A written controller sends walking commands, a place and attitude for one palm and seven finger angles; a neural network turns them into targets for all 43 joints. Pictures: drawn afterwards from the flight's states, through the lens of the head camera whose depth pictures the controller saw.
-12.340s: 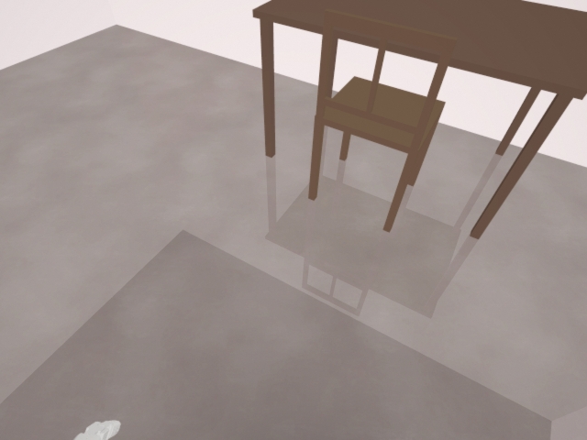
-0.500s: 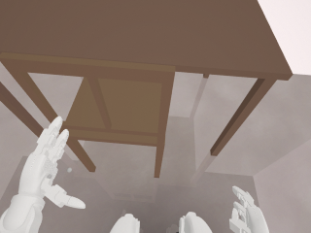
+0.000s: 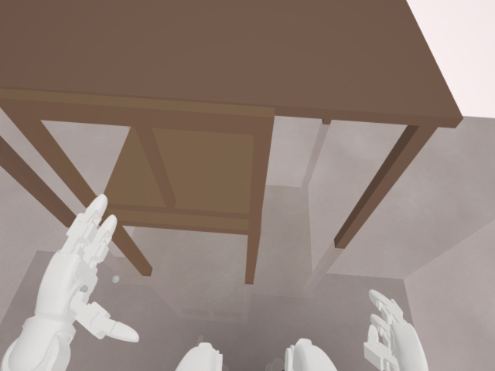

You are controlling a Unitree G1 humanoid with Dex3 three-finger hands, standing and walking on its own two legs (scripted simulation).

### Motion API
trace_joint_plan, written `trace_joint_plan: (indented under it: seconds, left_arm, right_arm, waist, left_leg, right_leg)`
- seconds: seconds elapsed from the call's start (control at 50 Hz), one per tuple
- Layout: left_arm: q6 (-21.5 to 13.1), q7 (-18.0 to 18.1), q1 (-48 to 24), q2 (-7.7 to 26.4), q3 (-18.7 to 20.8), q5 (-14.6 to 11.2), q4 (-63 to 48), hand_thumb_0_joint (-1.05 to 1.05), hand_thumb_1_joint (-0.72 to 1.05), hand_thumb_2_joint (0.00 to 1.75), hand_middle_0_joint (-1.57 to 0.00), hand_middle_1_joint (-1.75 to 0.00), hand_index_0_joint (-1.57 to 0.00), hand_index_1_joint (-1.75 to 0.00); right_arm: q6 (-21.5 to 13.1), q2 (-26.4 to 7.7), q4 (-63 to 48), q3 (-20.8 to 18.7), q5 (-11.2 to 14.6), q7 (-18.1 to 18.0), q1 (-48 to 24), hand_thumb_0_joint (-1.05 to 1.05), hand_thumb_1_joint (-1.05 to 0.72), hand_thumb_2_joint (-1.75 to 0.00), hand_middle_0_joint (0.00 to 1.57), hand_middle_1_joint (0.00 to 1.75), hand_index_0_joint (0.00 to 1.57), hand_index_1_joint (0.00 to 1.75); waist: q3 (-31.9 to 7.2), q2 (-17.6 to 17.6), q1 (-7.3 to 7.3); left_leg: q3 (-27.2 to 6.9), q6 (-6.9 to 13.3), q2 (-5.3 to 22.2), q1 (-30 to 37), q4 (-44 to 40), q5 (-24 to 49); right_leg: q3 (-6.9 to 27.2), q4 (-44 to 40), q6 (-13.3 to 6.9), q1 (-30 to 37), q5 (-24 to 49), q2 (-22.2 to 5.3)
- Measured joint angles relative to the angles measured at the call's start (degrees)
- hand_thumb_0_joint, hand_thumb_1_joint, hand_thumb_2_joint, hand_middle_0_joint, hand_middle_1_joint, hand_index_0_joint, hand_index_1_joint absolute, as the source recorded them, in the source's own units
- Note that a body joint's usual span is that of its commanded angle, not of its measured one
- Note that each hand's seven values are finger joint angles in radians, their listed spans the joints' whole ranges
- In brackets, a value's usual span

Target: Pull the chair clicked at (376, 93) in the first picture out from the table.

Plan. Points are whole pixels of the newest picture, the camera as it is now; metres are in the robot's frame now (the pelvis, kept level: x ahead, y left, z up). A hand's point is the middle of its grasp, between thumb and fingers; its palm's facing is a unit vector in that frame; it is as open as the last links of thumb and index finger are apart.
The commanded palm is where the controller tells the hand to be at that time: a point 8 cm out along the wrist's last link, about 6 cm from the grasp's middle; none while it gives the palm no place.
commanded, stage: aim the fingers beside a spindle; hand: left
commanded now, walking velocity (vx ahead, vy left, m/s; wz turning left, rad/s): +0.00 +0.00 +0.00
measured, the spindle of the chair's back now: (159, 170) +0.47 +0.20 -0.01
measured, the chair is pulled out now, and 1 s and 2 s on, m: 0.00 0.00 0.00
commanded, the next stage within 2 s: none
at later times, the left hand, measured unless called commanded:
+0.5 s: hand (125, 268) +0.26 +0.20 +0.03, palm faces -0.03 -1.00 -0.06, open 16.9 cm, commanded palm +0.24 +0.25 +0.03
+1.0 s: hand (139, 257) +0.28 +0.19 +0.01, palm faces -0.06 -1.00 -0.04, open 16.9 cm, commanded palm +0.27 +0.24 +0.02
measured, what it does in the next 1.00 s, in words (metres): stands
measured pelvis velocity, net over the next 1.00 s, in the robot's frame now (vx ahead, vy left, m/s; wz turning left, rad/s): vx -0.01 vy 0.00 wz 0.00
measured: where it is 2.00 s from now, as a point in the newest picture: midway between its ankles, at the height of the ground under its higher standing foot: outside the picture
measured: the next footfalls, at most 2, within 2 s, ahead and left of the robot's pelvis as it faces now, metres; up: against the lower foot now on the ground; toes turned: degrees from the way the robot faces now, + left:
none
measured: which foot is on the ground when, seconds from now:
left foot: down 0.00-1.00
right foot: down 0.00-1.00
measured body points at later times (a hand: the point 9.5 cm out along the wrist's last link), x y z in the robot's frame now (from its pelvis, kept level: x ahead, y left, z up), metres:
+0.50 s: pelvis -0.01 +0.00 -0.01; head +0.08 +0.01 +0.43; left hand +0.25 +0.25 +0.04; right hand +0.16 -0.24 -0.09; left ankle -0.01 +0.11 -0.65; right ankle +0.04 -0.12 -0.65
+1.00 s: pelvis -0.01 +0.00 -0.02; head +0.09 +0.01 +0.42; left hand +0.28 +0.24 +0.02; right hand +0.16 -0.24 -0.11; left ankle -0.01 +0.11 -0.65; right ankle +0.04 -0.12 -0.65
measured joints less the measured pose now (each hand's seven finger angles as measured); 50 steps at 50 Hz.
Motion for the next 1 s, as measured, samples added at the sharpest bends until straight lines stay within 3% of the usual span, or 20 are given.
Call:
trace_joint_plan:
  seconds: [0.12,0.3,0.5,0.68,1.0]
  left_arm:
    - [-1.0,0.4,-1.1,-0.2,0.8,-0.1,0.5,-0.01,-0.49,0.30,-0.06,-0.08,-0.06,-0.08]
    - [-0.2,0.6,-3.3,-0.9,-2.1,1.3,1.5,-0.01,-0.50,0.30,-0.06,-0.08,-0.06,-0.08]
    - [-1.1,1.6,-5.7,-0.1,0.4,1.2,4.1,-0.01,-0.49,0.30,-0.06,-0.08,-0.06,-0.08]
    - [-2.3,0.9,-7.1,-0.8,-1.4,1.2,4.6,-0.01,-0.49,0.30,-0.06,-0.08,-0.06,-0.08]
    - [-2.4,2.0,-13.4,-0.6,-0.9,2.2,9.0,-0.01,-0.49,0.30,-0.06,-0.08,-0.06,-0.08]
  right_arm:
    - [-0.1,-0.1,0.2,0.2,0.0,0.2,0.0,0.01,-0.90,-0.90,0.20,0.30,0.20,0.30]
    - [-0.3,-0.6,0.2,0.0,-0.3,0.0,0.0,0.01,-0.90,-0.90,0.20,0.30,0.20,0.30]
    - [1.0,-0.5,0.6,-0.1,-0.2,0.4,0.4,0.01,-0.90,-0.90,0.20,0.30,0.20,0.30]
    - [0.3,-1.0,1.1,-0.2,-0.5,0.3,0.4,0.01,-0.90,-0.90,0.20,0.30,0.20,0.30]
    - [1.2,-0.8,1.3,0.0,-0.8,0.7,-0.5,0.01,-0.90,-0.90,0.20,0.30,0.20,0.30]
  waist:
    - [-0.3,0.0,0.22]
    - [-0.2,-0.1,-0.23]
    - [-0.8,-0.3,-0.64]
    - [-0.8,-0.2,-0.69]
    - [-0.9,-0.3,-0.89]
  left_leg:
    - [-0.3,-0.1,-0.1,-0.8,0.7,-0.2]
    - [-0.1,0.0,-0.2,-2.6,2.1,-0.5]
    - [0.1,-0.2,0.0,-4.3,3.0,-0.6]
    - [0.1,0.0,-0.1,-6.0,4.2,-0.7]
    - [0.1,0.1,-0.3,-9.3,6.3,-1.1]
  right_leg:
    - [-0.3,0.6,-0.1,-0.6,-0.2,-0.1]
    - [0.0,2.2,-0.1,-2.6,-0.5,-0.2]
    - [0.2,3.3,-0.3,-4.5,-0.6,-0.1]
    - [0.3,4.2,-0.2,-6.1,-0.7,-0.2]
    - [0.4,6.3,-0.1,-9.5,-0.9,-0.4]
